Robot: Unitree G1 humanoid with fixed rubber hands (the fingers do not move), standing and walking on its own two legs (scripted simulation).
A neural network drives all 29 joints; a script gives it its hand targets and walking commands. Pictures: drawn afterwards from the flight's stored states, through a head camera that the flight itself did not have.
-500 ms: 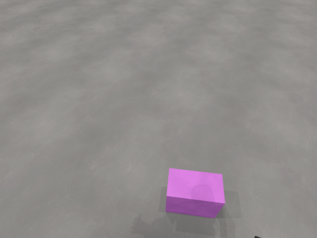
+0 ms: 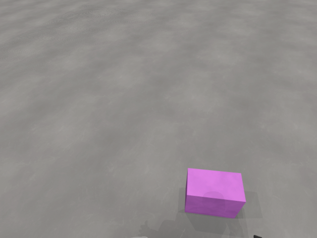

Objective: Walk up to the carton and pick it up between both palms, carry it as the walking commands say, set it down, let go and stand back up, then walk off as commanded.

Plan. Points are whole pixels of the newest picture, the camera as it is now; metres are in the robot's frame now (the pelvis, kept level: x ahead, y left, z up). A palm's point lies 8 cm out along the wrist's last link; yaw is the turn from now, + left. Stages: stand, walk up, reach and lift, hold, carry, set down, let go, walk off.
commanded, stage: walk off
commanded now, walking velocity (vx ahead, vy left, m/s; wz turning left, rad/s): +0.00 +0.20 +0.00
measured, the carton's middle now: (211, 193) +0.50 -0.25 -0.64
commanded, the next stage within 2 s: stand in 0.12 s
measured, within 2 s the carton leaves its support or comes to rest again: neither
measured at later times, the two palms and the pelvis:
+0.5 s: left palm out of the picture +0.05 +0.37 -0.11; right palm out of the picture +0.12 -0.15 -0.08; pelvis +0.01 +0.11 +0.00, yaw +2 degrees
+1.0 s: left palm out of the picture +0.08 +0.34 -0.10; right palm (222, 220) +0.20 -0.15 -0.09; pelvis +0.06 +0.09 +0.00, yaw +2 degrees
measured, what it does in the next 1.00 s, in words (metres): steps to the left: left foot, then right foot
